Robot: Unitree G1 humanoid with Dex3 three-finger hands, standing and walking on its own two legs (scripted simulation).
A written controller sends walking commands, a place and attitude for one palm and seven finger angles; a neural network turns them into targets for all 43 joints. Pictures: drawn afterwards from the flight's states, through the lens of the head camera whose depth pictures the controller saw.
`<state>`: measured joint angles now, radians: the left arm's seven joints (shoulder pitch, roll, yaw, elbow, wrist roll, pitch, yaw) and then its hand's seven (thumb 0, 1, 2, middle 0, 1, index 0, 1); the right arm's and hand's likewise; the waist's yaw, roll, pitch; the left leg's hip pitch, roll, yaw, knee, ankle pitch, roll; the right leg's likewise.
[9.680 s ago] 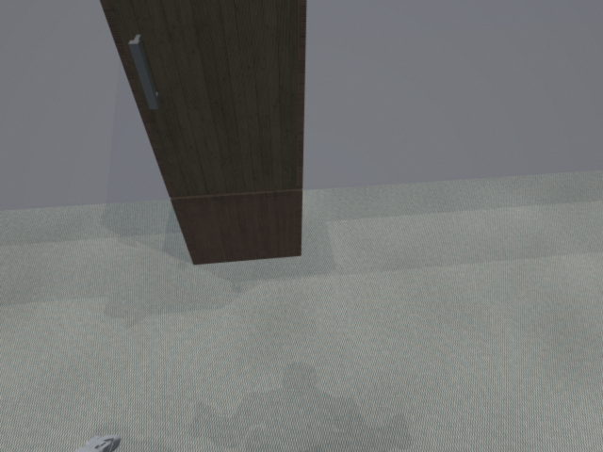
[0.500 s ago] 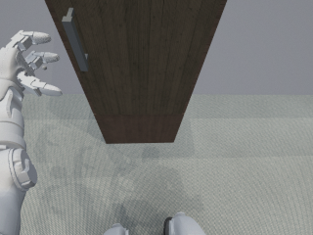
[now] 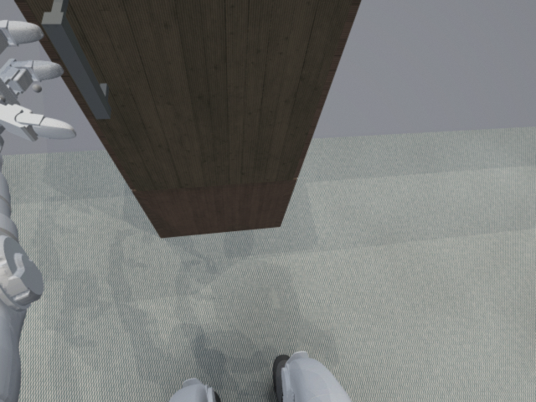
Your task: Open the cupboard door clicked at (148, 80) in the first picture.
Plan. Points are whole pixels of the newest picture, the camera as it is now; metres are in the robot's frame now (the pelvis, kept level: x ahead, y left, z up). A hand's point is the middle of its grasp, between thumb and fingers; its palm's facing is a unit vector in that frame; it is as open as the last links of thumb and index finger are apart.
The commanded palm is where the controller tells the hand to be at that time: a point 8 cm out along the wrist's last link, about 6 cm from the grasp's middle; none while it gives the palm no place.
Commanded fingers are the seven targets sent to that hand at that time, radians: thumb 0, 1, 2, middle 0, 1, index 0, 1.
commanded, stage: move the hooked fingers beside the handle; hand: left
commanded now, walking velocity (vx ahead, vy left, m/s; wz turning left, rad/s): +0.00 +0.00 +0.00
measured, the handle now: (84, 63) +0.57 +0.19 +0.11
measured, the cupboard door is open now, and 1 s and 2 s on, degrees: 0 0 1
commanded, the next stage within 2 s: slide the fingers in behind the handle in 0.56 s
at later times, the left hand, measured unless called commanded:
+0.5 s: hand (33, 99) +0.50 +0.24 +0.12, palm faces -0.01 -1.00 -0.02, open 14.0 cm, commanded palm +0.48 +0.28 +0.11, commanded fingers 0.00 -0.50 0.30 -0.30 -1.20 -0.30 -1.20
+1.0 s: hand (46, 98) +0.51 +0.23 +0.11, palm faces -0.03 -1.00 -0.01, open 14.0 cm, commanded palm +0.48 +0.27 +0.11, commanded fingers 0.00 -0.50 0.30 -0.30 -1.20 -0.30 -1.20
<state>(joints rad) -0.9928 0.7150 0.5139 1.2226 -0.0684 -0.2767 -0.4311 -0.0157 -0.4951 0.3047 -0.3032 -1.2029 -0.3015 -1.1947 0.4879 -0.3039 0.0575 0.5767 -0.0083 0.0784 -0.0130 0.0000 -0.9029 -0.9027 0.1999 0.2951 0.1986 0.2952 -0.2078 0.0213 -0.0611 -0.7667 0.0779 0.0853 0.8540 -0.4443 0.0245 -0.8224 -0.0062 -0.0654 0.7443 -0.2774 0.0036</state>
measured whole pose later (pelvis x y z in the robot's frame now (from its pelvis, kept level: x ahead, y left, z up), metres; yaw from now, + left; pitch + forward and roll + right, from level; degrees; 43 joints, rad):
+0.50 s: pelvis +0.00 +0.00 +0.00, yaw +2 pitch +18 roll -3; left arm -0.96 0.62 0.43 1.19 -0.10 -0.30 -0.40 -0.02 -0.50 0.30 -0.30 -1.20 -0.30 -1.20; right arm 0.38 -0.29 0.05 0.56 0.00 0.07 -0.01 0.00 -0.90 -0.90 0.20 0.29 0.20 0.30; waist -0.16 0.02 -0.08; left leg -0.74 0.07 0.05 0.87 -0.45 0.02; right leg -0.78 -0.02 -0.09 0.76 -0.30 0.00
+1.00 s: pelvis -0.01 +0.00 +0.00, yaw +1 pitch +19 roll -3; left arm -1.02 0.65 0.44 1.23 -0.08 -0.30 -0.39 -0.02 -0.50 0.30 -0.30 -1.20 -0.30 -1.20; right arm 0.45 -0.31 0.05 0.60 -0.01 0.05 -0.02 0.00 -0.90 -0.90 0.20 0.30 0.20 0.30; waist -0.20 0.01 -0.06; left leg -0.78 0.07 0.06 0.88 -0.44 0.03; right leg -0.82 -0.02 -0.09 0.77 -0.28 0.00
